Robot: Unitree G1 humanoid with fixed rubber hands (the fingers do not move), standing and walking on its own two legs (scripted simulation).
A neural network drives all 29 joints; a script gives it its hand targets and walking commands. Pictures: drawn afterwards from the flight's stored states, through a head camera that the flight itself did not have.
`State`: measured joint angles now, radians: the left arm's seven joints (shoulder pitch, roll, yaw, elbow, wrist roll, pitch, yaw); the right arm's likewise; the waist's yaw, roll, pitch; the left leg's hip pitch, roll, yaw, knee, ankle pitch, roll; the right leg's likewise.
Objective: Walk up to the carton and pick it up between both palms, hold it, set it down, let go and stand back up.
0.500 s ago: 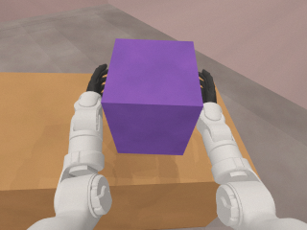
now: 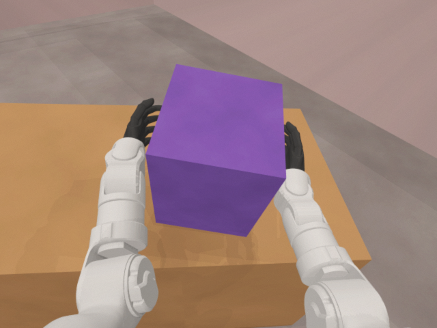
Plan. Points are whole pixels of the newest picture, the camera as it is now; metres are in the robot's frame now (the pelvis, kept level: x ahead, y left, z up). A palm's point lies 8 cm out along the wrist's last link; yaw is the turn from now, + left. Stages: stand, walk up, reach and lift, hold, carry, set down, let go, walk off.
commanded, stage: set down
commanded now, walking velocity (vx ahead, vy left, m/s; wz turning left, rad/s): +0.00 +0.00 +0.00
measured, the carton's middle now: (214, 158) +0.41 -0.01 +0.09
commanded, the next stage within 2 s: none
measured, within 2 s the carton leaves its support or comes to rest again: neither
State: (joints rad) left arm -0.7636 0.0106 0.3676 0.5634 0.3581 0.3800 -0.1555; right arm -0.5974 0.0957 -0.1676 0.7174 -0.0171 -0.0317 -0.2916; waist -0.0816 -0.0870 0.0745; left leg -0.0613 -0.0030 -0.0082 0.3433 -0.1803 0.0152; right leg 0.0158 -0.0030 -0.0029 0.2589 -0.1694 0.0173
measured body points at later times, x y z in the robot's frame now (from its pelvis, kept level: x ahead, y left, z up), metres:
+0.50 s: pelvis +0.01 +0.00 +0.00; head +0.01 +0.04 +0.45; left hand +0.44 +0.13 +0.10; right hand +0.38 -0.16 +0.10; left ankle +0.01 +0.11 -0.75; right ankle -0.01 -0.13 -0.75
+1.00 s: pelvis +0.02 +0.00 +0.00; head +0.02 +0.04 +0.45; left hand +0.44 +0.13 +0.09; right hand +0.37 -0.16 +0.08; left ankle +0.01 +0.11 -0.75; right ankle -0.01 -0.13 -0.75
